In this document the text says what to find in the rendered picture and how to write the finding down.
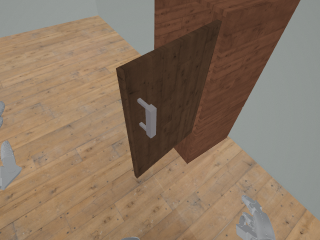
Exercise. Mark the left robot hand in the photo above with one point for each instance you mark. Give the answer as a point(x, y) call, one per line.
point(9, 171)

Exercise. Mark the cupboard door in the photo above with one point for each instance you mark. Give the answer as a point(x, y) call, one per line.
point(172, 79)

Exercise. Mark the handle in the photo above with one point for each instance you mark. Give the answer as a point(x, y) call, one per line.
point(151, 118)

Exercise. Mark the right robot hand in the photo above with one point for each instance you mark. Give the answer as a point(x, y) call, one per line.
point(258, 227)

